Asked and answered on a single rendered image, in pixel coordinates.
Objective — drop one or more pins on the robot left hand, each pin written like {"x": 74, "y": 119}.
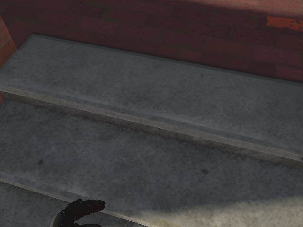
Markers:
{"x": 76, "y": 210}

